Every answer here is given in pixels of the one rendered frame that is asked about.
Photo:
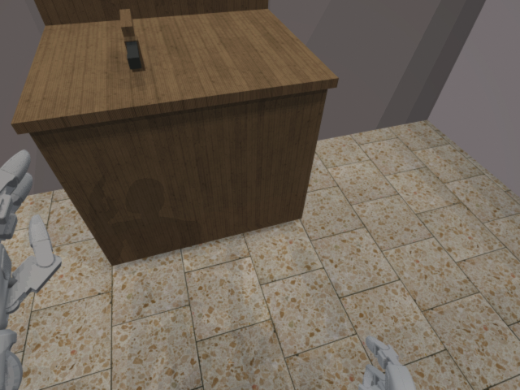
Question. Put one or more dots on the right robot hand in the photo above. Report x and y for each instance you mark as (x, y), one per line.
(396, 377)

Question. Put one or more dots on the left robot forearm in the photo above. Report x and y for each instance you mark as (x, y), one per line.
(11, 370)

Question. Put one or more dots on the counter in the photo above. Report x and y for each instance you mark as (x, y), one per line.
(212, 137)

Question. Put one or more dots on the left robot hand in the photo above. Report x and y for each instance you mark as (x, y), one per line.
(34, 272)

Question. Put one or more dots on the tap lever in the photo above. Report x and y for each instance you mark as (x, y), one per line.
(133, 55)

